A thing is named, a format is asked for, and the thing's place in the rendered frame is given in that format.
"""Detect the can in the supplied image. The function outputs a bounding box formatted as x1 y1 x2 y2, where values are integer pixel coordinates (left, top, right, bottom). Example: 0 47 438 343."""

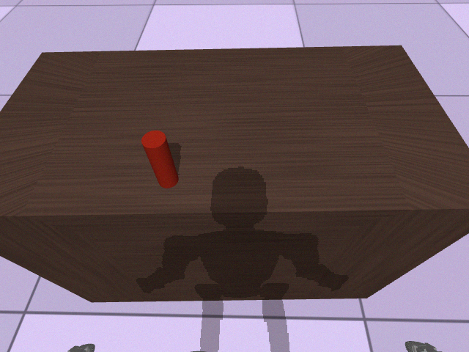
141 131 179 188

